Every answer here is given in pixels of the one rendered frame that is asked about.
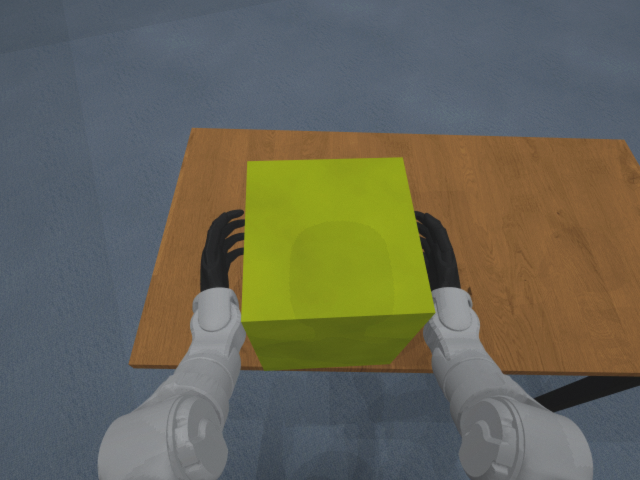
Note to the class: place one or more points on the right robot upper arm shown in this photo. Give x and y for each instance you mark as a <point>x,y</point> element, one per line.
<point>504,439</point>

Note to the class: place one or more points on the robot right forearm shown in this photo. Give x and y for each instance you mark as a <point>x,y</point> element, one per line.
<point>464,371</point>

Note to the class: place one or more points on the table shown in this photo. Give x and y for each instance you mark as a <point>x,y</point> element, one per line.
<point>545,232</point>

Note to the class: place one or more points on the robot left hand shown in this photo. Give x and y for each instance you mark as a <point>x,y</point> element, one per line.
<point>215,261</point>

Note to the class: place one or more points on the robot left forearm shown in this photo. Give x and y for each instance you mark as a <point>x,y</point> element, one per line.
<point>211,366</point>

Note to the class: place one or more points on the robot right hand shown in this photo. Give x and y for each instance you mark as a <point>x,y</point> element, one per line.
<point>438,253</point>

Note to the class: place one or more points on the carton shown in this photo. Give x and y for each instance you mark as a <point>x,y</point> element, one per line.
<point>333,270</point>

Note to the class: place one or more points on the left robot upper arm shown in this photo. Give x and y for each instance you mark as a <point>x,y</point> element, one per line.
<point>177,439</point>

